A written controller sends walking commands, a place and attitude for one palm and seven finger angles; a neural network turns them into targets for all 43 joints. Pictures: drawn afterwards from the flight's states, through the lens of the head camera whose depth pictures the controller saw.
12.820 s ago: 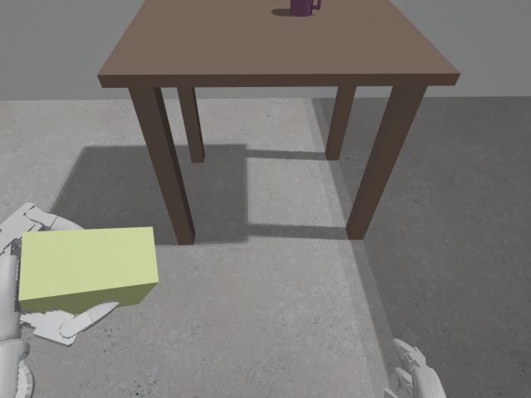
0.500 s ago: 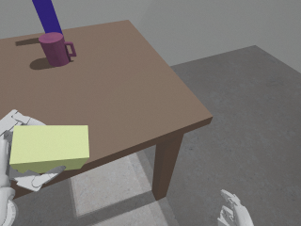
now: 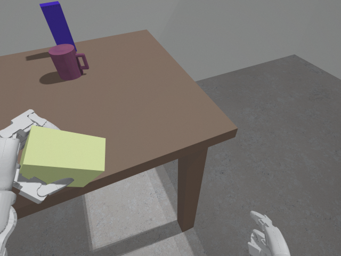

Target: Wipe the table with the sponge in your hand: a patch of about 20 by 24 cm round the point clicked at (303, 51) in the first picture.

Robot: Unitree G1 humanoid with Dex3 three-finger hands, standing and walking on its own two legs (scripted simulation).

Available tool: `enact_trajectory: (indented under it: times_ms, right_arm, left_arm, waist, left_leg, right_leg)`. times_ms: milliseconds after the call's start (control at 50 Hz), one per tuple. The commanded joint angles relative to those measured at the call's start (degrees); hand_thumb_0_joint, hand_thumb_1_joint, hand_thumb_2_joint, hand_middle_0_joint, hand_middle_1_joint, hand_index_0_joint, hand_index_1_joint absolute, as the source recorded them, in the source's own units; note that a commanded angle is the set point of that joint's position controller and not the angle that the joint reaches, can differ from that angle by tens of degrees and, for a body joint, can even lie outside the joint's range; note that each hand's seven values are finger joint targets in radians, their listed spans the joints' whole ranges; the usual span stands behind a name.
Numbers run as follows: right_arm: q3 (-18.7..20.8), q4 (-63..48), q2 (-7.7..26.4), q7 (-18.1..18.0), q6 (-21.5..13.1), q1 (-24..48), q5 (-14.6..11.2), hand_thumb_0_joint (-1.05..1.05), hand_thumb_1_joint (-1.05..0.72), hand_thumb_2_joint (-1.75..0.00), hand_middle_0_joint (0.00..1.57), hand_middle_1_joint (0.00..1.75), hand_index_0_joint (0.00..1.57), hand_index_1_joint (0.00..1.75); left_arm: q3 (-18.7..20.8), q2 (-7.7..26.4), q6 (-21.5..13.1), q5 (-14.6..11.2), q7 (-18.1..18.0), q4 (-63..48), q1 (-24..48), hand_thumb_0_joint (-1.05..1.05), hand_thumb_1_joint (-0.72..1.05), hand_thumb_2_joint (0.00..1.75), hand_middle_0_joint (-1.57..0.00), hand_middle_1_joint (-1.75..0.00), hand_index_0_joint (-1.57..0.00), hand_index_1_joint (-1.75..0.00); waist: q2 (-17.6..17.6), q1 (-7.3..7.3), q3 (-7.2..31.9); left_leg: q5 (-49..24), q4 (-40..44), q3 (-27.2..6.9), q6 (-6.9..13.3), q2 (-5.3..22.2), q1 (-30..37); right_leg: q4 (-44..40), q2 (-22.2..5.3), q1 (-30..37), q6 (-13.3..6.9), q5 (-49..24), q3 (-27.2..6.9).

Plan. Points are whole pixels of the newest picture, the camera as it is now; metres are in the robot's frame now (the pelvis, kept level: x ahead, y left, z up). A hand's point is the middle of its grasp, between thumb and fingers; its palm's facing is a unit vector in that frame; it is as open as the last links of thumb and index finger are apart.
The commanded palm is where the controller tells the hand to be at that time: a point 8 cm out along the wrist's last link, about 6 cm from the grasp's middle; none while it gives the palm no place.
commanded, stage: turn the palm down, sponge in hand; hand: left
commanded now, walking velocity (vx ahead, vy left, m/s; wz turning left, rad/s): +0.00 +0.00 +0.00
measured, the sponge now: (72, 161) +0.24 +0.21 +0.16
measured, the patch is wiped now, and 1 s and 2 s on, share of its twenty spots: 0.00 0.00 0.00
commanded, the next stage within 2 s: move the sponge above the wiping area in 1.88 s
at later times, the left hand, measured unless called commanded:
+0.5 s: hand (37, 152) +0.22 +0.25 +0.20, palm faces +0.35 -0.48 -0.80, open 10.6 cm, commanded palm +0.18 +0.27 +0.25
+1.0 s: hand (22, 140) +0.23 +0.27 +0.23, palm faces +0.31 -0.26 -0.92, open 10.6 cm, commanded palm +0.18 +0.27 +0.29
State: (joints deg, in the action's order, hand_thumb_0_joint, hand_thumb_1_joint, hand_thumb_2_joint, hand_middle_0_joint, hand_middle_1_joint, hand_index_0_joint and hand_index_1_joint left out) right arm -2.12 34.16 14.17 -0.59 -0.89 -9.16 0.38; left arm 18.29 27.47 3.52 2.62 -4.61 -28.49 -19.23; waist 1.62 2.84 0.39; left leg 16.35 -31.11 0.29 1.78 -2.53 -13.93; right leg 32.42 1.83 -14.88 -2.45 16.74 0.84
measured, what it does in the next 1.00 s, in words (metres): stands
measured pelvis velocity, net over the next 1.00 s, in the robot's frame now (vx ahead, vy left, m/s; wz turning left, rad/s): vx -0.01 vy -0.01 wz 0.00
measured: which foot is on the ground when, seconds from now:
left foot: down 0.00-1.00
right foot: down 0.00-1.00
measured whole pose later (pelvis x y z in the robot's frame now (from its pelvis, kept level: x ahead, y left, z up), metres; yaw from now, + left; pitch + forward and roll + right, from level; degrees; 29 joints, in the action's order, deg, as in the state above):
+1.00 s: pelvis -0.01 -0.01 +0.01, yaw +0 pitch -4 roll +1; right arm -3.8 35.6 16.4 -5.6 3.1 -1.1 -3.3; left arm 7.4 39.7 32.8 27.8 4.2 -28.0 -3.1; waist 6.8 6.7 -0.4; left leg 12.5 -25.3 0.2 1.0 -2.2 -9.0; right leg 28.3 2.1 -10.7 -3.3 13.7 0.8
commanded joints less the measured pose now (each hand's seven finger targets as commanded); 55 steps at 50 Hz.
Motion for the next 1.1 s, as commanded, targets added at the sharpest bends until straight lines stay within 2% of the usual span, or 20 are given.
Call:
enact_trajectory:
  times_ms: [0, 60, 80, 140, 220, 260, 280, 320, 360, 380, 420, 560, 580, 640, 760, 780, 960, 980, 1060, 1080]
  right_arm:
    - [2.9, -8.3, 7.1, -2.1, -1.8, 8.4, -0.9, 0.00, -0.90, -0.90, 0.20, 0.30, 0.20, 0.30]
    - [2.3, -8.5, 7.4, -3.3, -1.4, 10.2, -1.7, 0.00, -0.90, -0.90, 0.20, 0.30, 0.20, 0.30]
    - [2.3, -8.6, 7.1, -3.6, -1.7, 10.0, -1.6, 0.00, -0.90, -0.90, 0.20, 0.30, 0.20, 0.30]
    - [2.4, -8.8, 7.0, -4.7, -2.2, 9.9, -1.4, 0.00, -0.90, -0.90, 0.20, 0.30, 0.20, 0.30]
    - [2.3, -8.3, 7.0, -5.5, -2.3, 9.7, -1.8, 0.00, -0.90, -0.90, 0.20, 0.30, 0.20, 0.30]
    - [2.0, -8.8, 6.9, -5.5, -2.2, 11.5, -2.5, 0.00, -0.90, -0.90, 0.20, 0.30, 0.20, 0.30]
    - [2.0, -8.6, 6.5, -5.6, -2.2, 10.7, -2.3, 0.00, -0.90, -0.90, 0.20, 0.30, 0.20, 0.30]
    - [2.5, -8.4, 7.0, -5.8, -1.8, 9.9, -2.3, 0.00, -0.90, -0.90, 0.20, 0.30, 0.20, 0.30]
    - [2.1, -9.1, 6.9, -5.5, -1.6, 12.1, -2.9, 0.00, -0.90, -0.90, 0.20, 0.30, 0.20, 0.30]
    - [2.1, -9.3, 6.6, -5.4, -1.4, 11.4, -2.6, 0.00, -0.90, -0.90, 0.20, 0.30, 0.20, 0.30]
    - [2.6, -9.0, 7.4, -5.7, -0.9, 10.6, -2.7, 0.00, -0.90, -0.90, 0.20, 0.30, 0.20, 0.30]
    - [1.9, -9.6, 7.8, -6.2, -0.9, 14.3, -4.0, 0.00, -0.90, -0.90, 0.20, 0.30, 0.20, 0.30]
    - [1.9, -9.5, 7.7, -6.2, -1.0, 13.3, -3.6, 0.00, -0.90, -0.90, 0.20, 0.30, 0.20, 0.30]
    - [2.2, -9.8, 8.0, -6.6, -0.8, 14.0, -3.1, 0.00, -0.90, -0.90, 0.20, 0.30, 0.20, 0.30]
    - [1.0, -9.4, 7.8, -6.1, -0.7, 18.9, -3.7, 0.00, -0.90, -0.90, 0.20, 0.30, 0.20, 0.30]
    - [0.8, -9.4, 7.5, -5.9, -0.5, 18.2, -3.5, 0.00, -0.90, -0.90, 0.20, 0.30, 0.20, 0.30]
    - [-0.1, -9.0, 7.6, -5.2, 0.6, 23.8, -4.0, 0.00, -0.90, -0.90, 0.20, 0.30, 0.20, 0.30]
    - [-0.3, -9.1, 7.3, -5.3, 0.7, 22.8, -4.0, 0.00, -0.90, -0.90, 0.20, 0.30, 0.20, 0.30]
    - [-0.5, -9.1, 7.3, -5.1, 0.8, 26.0, -4.2, 0.00, -0.90, -0.90, 0.20, 0.30, 0.20, 0.30]
    - [-0.6, -9.2, 6.8, -5.0, 0.8, 24.8, -3.9, 0.00, -0.90, -0.90, 0.20, 0.30, 0.20, 0.30]
  left_arm:
    - [9.5, 13.9, 1.7, 1.5, -2.8, -7.2, 9.2, 0.00, 0.10, 1.30, -1.20, -1.60, -1.20, -1.60]
    - [8.7, 16.7, 5.6, 3.3, -2.3, -7.3, 13.6, 0.00, 0.10, 1.30, -1.20, -1.60, -1.20, -1.60]
    - [6.4, 15.0, 5.8, 3.6, -1.9, -8.6, 16.2, 0.00, 0.10, 1.30, -1.20, -1.60, -1.20, -1.60]
    - [5.3, 17.2, 6.3, 5.8, -0.6, -10.5, 15.9, 0.00, 0.10, 1.30, -1.20, -1.60, -1.20, -1.60]
    - [7.6, 20.5, 7.8, 7.5, 1.1, -9.0, 14.7, 0.00, 0.10, 1.30, -1.20, -1.60, -1.20, -1.60]
    - [9.5, 23.0, 9.5, 8.2, 1.3, -8.6, 16.4, 0.00, 0.10, 1.30, -1.20, -1.60, -1.20, -1.60]
    - [7.9, 21.1, 9.6, 8.3, 1.3, -9.1, 18.2, 0.00, 0.10, 1.30, -1.20, -1.60, -1.20, -1.60]
    - [9.3, 22.7, 10.6, 8.8, 1.3, -8.1, 15.0, 0.00, 0.10, 1.30, -1.20, -1.60, -1.20, -1.60]
    - [10.8, 25.2, 12.2, 10.4, 0.8, -9.6, 16.0, 0.00, 0.10, 1.30, -1.20, -1.60, -1.20, -1.60]
    - [9.1, 23.1, 12.8, 10.5, 0.7, -10.2, 16.4, 0.00, 0.10, 1.30, -1.20, -1.60, -1.20, -1.60]
    - [9.8, 24.3, 13.9, 11.2, 1.1, -9.8, 13.5, 0.00, 0.10, 1.30, -1.20, -1.60, -1.20, -1.60]
    - [7.4, 26.4, 18.7, 15.3, 2.5, -8.8, 18.3, 0.00, 0.10, 1.30, -1.20, -1.60, -1.20, -1.60]
    - [5.5, 24.9, 18.5, 16.1, 2.5, -10.1, 20.6, 0.00, 0.10, 1.30, -1.20, -1.60, -1.20, -1.60]
    - [5.7, 26.9, 19.2, 18.2, 2.6, -11.8, 21.5, 0.00, 0.10, 1.30, -1.20, -1.60, -1.20, -1.60]
    - [5.0, 28.5, 23.4, 22.8, 3.3, -8.7, 24.6, 0.00, 0.10, 1.30, -1.20, -1.60, -1.20, -1.60]
    - [2.0, 25.9, 23.7, 23.3, 3.5, -10.1, 26.7, 0.00, 0.10, 1.30, -1.20, -1.60, -1.20, -1.60]
    - [0.3, 28.6, 29.3, 29.7, 7.6, -7.1, 30.8, 0.00, 0.10, 1.30, -1.20, -1.60, -1.20, -1.60]
    - [-2.9, 25.9, 29.3, 29.9, 8.1, -7.7, 32.8, 0.00, 0.10, 1.30, -1.20, -1.60, -1.20, -1.60]
    - [-1.3, 29.7, 30.2, 33.1, 9.0, -7.9, 36.0, 0.00, 0.10, 1.30, -1.20, -1.60, -1.20, -1.60]
    - [-4.0, 27.1, 29.9, 33.7, 9.1, -9.5, 37.7, 0.00, 0.10, 1.30, -1.20, -1.60, -1.20, -1.60]
  waist:
    - [1.0, 1.12, 5.9]
    - [3.0, 1.14, 5.5]
    - [2.5, 0.59, 5.9]
    - [2.0, 0.97, 6.8]
    - [-0.5, 1.61, 7.1]
    - [2.4, 2.38, 6.5]
    - [1.7, 1.94, 6.9]
    - [-0.1, 2.45, 7.3]
    - [3.3, 3.31, 8.5]
    - [2.3, 2.97, 8.9]
    - [-0.4, 2.98, 9.4]
    - [1.5, 2.97, 6.2]
    - [0.5, 2.49, 7.7]
    - [2.0, 3.34, 9.7]
    - [4.5, 4.52, 8.2]
    - [3.6, 3.78, 8.7]
    - [2.3, 4.95, 9.2]
    - [1.6, 3.92, 9.2]
    - [3.7, 5.19, 10.5]
    - [3.4, 4.52, 12.1]
  left_leg:
    - [-8.3, 4.7, -0.5, -0.5, 1.7, 0.2]
    - [-7.4, 4.5, 0.2, -0.1, 1.2, 1.1]
    - [-7.3, 4.3, 0.0, 0.1, 1.1, 1.4]
    - [-8.1, 4.0, 0.3, 0.5, 0.9, 2.4]
    - [-9.2, 3.9, 0.5, 0.5, 1.1, 1.6]
    - [-9.2, 3.7, 0.9, 0.2, 1.1, 1.6]
    - [-9.5, 3.6, 0.6, 0.2, 1.1, 1.3]
    - [-10.3, 3.4, 0.4, 0.1, 1.1, 0.9]
    - [-11.8, 3.2, 0.8, 0.0, 1.0, 1.5]
    - [-12.0, 2.9, 0.4, -0.2, 1.3, 0.9]
    - [-12.9, 2.8, 0.3, 0.0, 1.3, 0.8]
    - [-11.2, 3.4, 0.5, 0.2, 1.1, 0.9]
    - [-11.8, 3.5, 0.3, 0.3, 1.2, 1.5]
    - [-12.7, 4.4, 0.0, 0.5, 0.9, 2.8]
    - [-12.4, 6.8, -0.6, 0.0, 0.9, 2.9]
    - [-12.9, 7.4, -0.8, -0.1, 1.1, 3.1]
    - [-13.2, 9.4, -1.3, 0.0, 0.9, 3.6]
    - [-12.6, 9.8, -1.2, 0.0, 1.0, 3.5]
    - [-12.4, 10.2, -1.7, 0.0, 0.7, 4.2]
    - [-14.1, 10.1, -1.6, 0.1, 0.7, 5.0]
  right_leg:
    - [-5.8, -0.8, 1.9, 1.0, -4.4, 1.6]
    - [-7.2, -1.0, 1.5, 1.1, -2.7, 0.0]
    - [-7.8, -1.6, 1.7, 1.5, -2.8, -0.2]
    - [-8.5, -2.0, 2.8, 1.9, -3.4, -1.5]
    - [-9.2, -2.6, 5.1, 2.6, -5.6, -3.0]
    - [-9.7, -2.5, 5.1, 2.2, -4.3, -4.4]
    - [-9.6, -3.2, 5.6, 2.6, -5.7, -4.0]
    - [-9.3, -3.7, 7.3, 3.3, -9.4, -4.8]
    - [-8.6, -3.4, 7.9, 2.6, -10.5, -5.9]
    - [-8.3, -4.2, 8.5, 3.0, -12.0, -5.6]
    - [-7.6, -4.4, 9.4, 3.7, -15.8, -5.9]
    - [-8.7, -3.0, 6.0, 2.7, -8.7, -6.2]
    - [-8.4, -3.2, 6.5, 2.7, -9.4, -5.2]
    - [-8.0, -2.9, 7.9, 2.4, -10.0, -4.7]
    - [-8.5, -1.7, 7.9, 1.0, -8.0, -4.6]
    - [-8.4, -2.1, 8.7, 1.2, -8.6, -3.4]
    - [-9.5, -1.1, 9.2, 0.6, -8.4, -4.2]
    - [-9.6, -1.8, 9.8, 0.9, -7.7, -3.5]
    - [-9.8, -1.1, 9.8, 0.1, -6.9, -4.8]
    - [-9.2, -1.7, 11.2, 0.2, -8.6, -3.7]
